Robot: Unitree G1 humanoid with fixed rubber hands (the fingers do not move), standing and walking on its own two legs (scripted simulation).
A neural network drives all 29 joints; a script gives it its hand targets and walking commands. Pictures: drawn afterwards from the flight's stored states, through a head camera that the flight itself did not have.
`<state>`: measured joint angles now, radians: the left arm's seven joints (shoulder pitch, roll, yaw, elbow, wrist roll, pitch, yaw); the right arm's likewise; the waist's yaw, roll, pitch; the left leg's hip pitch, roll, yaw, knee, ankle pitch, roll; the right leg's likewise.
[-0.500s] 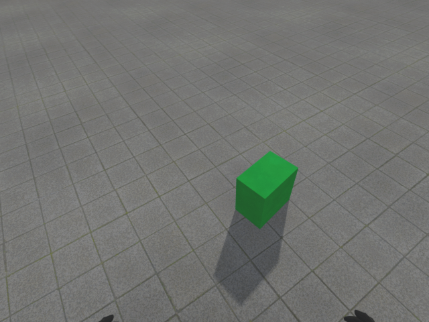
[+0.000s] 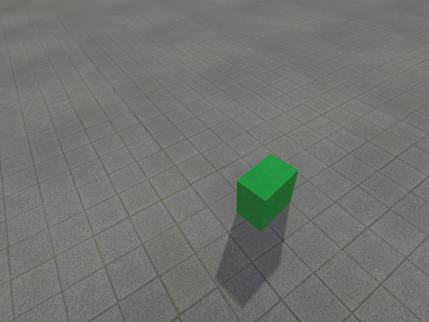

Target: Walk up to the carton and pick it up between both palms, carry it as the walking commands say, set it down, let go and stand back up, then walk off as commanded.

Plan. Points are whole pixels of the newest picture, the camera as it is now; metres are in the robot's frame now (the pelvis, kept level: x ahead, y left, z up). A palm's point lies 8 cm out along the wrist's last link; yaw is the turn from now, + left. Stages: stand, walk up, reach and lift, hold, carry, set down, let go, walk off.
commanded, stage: walk up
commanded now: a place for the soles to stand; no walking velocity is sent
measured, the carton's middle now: (265, 192) +0.90 -0.18 -0.62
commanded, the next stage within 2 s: none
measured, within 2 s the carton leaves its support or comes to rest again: neither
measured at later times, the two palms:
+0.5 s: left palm out of the picture +0.13 +0.25 -0.06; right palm out of the picture +0.16 -0.37 -0.10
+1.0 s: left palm (98, 308) +0.20 +0.28 -0.10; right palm (421, 310) +0.19 -0.33 -0.06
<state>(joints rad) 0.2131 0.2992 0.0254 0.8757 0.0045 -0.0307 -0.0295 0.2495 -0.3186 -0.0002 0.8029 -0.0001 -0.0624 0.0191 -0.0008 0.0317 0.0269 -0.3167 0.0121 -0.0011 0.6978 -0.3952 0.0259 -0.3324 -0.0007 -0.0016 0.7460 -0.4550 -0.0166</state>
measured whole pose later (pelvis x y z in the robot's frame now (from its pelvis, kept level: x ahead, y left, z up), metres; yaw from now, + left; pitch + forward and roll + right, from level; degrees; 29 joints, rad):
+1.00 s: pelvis +0.14 -0.02 +0.01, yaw -5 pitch -2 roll -3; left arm 0.36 0.39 0.06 0.83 0.01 -0.05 -0.05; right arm 0.27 -0.40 0.00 0.80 0.00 -0.06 0.04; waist 0.00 0.00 0.05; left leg -0.33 0.05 0.01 0.54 -0.17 0.03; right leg -0.42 0.01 0.02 0.91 -0.38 -0.02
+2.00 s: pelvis +0.31 -0.05 +0.01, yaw -8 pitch -2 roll +0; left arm 0.39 0.40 0.06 0.83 0.01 -0.09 -0.03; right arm 0.29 -0.41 0.00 0.80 0.00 -0.03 0.05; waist 0.00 0.05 0.03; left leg -0.36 0.02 0.01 0.86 -0.37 0.03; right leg -0.33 0.00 -0.05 0.58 -0.21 -0.04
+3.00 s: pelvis +0.41 -0.04 +0.00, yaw -10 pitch +0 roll -1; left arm 0.30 0.40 0.02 0.84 0.01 -0.06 -0.01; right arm 0.20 -0.41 0.00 0.84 0.00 -0.03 0.02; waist 0.00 0.03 0.04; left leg -0.33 0.03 0.01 0.65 -0.32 0.00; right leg -0.32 -0.01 -0.03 0.63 -0.30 -0.01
